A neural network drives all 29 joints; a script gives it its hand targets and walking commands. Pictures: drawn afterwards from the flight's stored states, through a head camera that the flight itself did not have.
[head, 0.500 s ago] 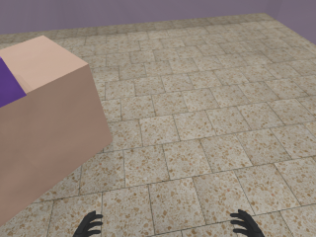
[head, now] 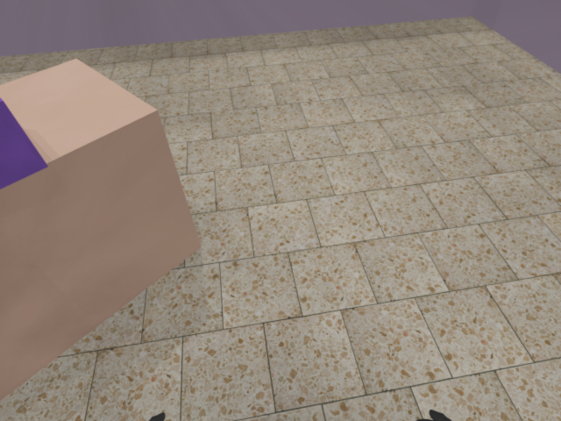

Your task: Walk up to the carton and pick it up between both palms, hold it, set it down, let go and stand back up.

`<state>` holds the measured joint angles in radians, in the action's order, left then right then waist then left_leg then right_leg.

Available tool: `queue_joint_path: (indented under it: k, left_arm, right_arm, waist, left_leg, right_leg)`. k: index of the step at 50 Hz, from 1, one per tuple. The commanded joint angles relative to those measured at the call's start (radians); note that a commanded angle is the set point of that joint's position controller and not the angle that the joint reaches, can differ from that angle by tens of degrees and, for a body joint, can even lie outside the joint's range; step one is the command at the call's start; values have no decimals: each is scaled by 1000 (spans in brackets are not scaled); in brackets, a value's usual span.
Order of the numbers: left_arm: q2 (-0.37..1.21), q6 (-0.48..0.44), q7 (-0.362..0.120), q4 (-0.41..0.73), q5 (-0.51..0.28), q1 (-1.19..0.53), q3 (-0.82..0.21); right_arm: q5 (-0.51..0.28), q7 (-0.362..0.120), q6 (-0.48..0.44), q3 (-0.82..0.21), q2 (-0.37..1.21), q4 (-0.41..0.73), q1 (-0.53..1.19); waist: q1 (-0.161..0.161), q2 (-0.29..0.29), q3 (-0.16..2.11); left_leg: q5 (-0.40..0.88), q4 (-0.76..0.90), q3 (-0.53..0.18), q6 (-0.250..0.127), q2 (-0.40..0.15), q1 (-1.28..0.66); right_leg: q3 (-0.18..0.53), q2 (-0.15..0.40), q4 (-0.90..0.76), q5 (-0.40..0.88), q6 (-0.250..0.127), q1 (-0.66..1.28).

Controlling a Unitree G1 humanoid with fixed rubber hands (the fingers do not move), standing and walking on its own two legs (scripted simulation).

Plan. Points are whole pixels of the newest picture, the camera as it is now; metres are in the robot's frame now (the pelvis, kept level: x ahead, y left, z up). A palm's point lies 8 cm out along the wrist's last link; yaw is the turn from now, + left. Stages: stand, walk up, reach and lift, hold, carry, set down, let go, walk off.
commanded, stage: stand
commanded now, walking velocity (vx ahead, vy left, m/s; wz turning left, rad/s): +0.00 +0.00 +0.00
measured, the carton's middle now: out of the picture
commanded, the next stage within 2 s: walk up in 0.44 s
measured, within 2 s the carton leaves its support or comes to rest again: neither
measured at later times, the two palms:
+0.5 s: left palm out of the picture +0.07 +0.23 -0.12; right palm out of the picture +0.07 -0.23 -0.12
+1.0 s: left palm out of the picture -0.02 +0.37 -0.14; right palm (369, 357) +0.25 -0.12 -0.11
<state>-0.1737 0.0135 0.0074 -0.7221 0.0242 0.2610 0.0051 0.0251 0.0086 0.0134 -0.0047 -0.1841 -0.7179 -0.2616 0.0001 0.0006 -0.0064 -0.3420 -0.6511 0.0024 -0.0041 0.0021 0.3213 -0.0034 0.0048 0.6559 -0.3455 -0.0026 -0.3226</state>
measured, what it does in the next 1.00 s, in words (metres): steps to the left, turning left: left foot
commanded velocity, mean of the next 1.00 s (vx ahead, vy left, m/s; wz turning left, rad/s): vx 0.00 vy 0.00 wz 0.00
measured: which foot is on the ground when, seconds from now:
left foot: down 0.00-0.64, up 0.66-0.98, down 1.00-1.00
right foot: down 0.00-0.98, up 1.00-1.00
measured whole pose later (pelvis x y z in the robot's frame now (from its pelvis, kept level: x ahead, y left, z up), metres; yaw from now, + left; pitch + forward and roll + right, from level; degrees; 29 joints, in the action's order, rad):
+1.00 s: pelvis +0.06 +0.10 -0.01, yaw +22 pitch -1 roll -1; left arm -0.31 -0.05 0.04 -0.82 0.10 0.38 0.05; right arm 0.05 -0.09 -0.01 0.06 -0.30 -0.80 -0.23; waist 0.02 0.03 -0.07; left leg -0.23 -0.69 0.04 -0.01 -0.09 0.46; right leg -0.30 0.27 0.66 -0.50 0.04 -0.04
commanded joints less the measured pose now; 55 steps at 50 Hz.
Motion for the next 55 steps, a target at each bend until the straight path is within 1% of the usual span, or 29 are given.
queue_joint_path:
  k: [1,21,22,23,25,28,30,31,32,33,34,35,36,37,38,40,42,44,45,46,47,48,49,50,51,52,53,54,55]
  left_arm:
    - [-94,-22,5,73,0,-2,28]
    - [-88,-28,16,-47,-5,29,43]
    - [-78,-27,17,-54,-6,43,35]
    - [-80,-27,18,-65,-4,51,37]
    - [-78,-26,19,-74,-4,36,36]
    - [-81,-29,23,-101,-3,52,35]
    - [-79,-30,26,-118,-6,56,36]
    - [-82,-31,27,-129,-7,53,37]
    - [-229,-55,36,-47,54,118,98]
    - [-301,-63,49,-80,61,224,127]
    - [-298,-70,67,-92,60,233,126]
    - [-243,-84,81,-87,56,189,108]
    - [-223,-98,86,-66,44,149,107]
    - [-213,-108,84,-55,44,110,101]
    - [-215,-117,82,-46,52,63,94]
    - [-210,-124,74,-39,57,59,86]
    - [-219,-122,64,-39,61,57,83]
    - [-244,-115,53,-32,67,53,82]
    - [-262,-108,49,-31,71,58,83]
    - [-280,-99,47,-31,73,72,85]
    - [-292,-86,45,-30,77,76,84]
    - [-289,-73,40,-24,77,66,76]
    - [-250,-61,29,-16,75,91,56]
    - [-188,-53,6,21,67,130,25]
    - [-150,-46,-22,108,40,123,8]
    - [-192,-47,-32,158,22,40,8]
    - [-200,-60,-35,171,12,12,4]
    - [-194,-74,-30,157,5,35,-4]
    - [-210,-80,-26,136,11,70,-2]
  right_arm:
    - [0,5,-22,30,-88,72,3]
    - [-5,16,-29,43,-86,-46,-27]
    - [-6,17,-30,44,-76,-54,-24]
    - [-5,19,-30,43,-74,-63,-22]
    - [-6,21,-28,43,-73,-80,-35]
    - [-6,22,-30,46,-78,-101,-32]
    - [-6,22,-30,47,-75,-125,-41]
    - [-8,21,-32,47,-72,-134,-41]
    - [17,-18,-25,93,-204,-60,-18]
    - [31,-39,-12,87,-168,-20,87]
    - [60,-51,3,94,-158,11,163]
    - [72,-63,14,103,-163,19,170]
    - [73,-74,16,85,-177,17,109]
    - [62,-84,17,85,-163,-1,59]
    - [58,-94,15,86,-148,-30,31]
    - [42,-111,12,77,-133,-29,49]
    - [31,-122,6,63,-107,-17,91]
    - [24,-129,-7,52,-98,-17,96]
    - [23,-128,-15,49,-102,-19,85]
    - [23,-124,-22,51,-114,-21,67]
    - [24,-115,-28,57,-127,-28,28]
    - [25,-101,-36,72,-149,-51,-54]
    - [28,-78,-42,99,-189,-90,-174]
    - [21,-58,-41,138,-281,-92,-294]
    - [-14,-40,-32,154,-396,-64,-319]
    - [-45,-21,-20,152,-410,-44,-307]
    - [-42,-6,-14,140,-382,-27,-269]
    - [-25,3,-12,130,-349,-15,-209]
    - [-16,1,-15,110,-298,5,-151]
  waist:
    - [0,2,38]
    - [0,2,17]
    - [2,-21,-3]
    - [4,-25,-16]
    - [-2,-15,-13]
    - [-2,2,-4]
    - [1,-6,-3]
    - [-4,-1,6]
    - [45,27,21]
    - [118,160,-14]
    - [128,133,-110]
    - [101,50,-166]
    - [61,35,-142]
    - [34,65,-128]
    - [18,117,-109]
    - [29,138,-98]
    - [31,147,-127]
    - [22,153,-131]
    - [19,162,-118]
    - [14,161,-109]
    - [-5,142,-97]
    - [-50,83,-60]
    - [-99,-41,12]
    - [-139,-223,87]
    - [-142,-363,152]
    - [-162,-230,160]
    - [-136,-169,91]
    - [-101,-171,44]
    - [-67,-135,0]
  left_leg:
    - [152,123,-62,-39,-46,-13]
    - [182,172,-73,-45,-56,-47]
    - [169,179,-79,-44,-58,-45]
    - [172,187,-84,-46,-60,-42]
    - [154,201,-91,-47,-64,-41]
    - [183,198,-82,-45,-57,-63]
    - [209,203,-86,-48,-61,-70]
    - [224,203,-84,-48,-63,-91]
    - [-103,20,-174,-49,-37,245]
    - [-219,-198,-16,6,11,460]
    - [-209,-400,-28,37,-95,562]
    - [-146,-463,-89,55,-151,563]
    - [-87,-455,-113,66,-176,515]
    - [-48,-461,-111,74,-185,464]
    - [-39,-454,-114,78,-169,426]
    - [18,-382,-69,81,-157,381]
    - [93,-255,-27,66,-156,322]
    - [142,-135,38,38,-126,204]
    - [149,-98,80,21,-98,136]
    - [136,-74,115,6,-70,85]
    - [120,-49,147,-9,-41,27]
    - [130,7,168,-27,-2,-83]
    - [107,46,148,-45,60,-219]
    - [51,80,-134,-102,-50,-353]
    - [-57,262,-641,-224,-238,-500]
    - [-187,383,-778,-268,-301,-466]
    - [-204,383,-705,-247,-305,-413]
    - [-174,343,-609,-247,-286,-339]
    - [-136,325,-509,-235,-251,-212]
  right_leg:
    - [64,42,-130,153,-39,11]
    - [71,51,-179,182,-43,45]
    - [70,49,-182,167,-43,40]
    - [68,49,-186,160,-42,39]
    - [61,44,-188,152,-42,45]
    - [69,53,-202,176,-45,60]
    - [69,57,-206,198,-47,74]
    - [68,57,-207,213,-45,76]
    - [161,159,-203,-129,-145,380]
    - [377,397,-398,-308,-248,478]
    - [495,564,-482,-316,-302,366]
    - [462,570,-514,-283,-302,278]
    - [384,525,-493,-236,-262,245]
    - [279,481,-486,-202,-228,227]
    - [171,438,-480,-165,-213,229]
    - [22,387,-470,-105,-194,231]
    - [-97,361,-452,-46,-178,209]
    - [-197,340,-410,15,-161,164]
    - [-224,337,-380,38,-157,144]
    - [-235,340,-341,52,-157,141]
    - [-246,345,-275,46,-154,132]
    - [-281,323,-136,83,-139,106]
    - [-330,249,121,169,-112,86]
    - [-304,172,449,-26,-64,-46]
    - [-149,32,669,-350,-15,-340]
    - [4,59,709,-317,-16,-404]
    - [38,98,710,-255,-26,-433]
    - [43,129,663,-201,-25,-423]
    - [45,155,565,-179,-19,-348]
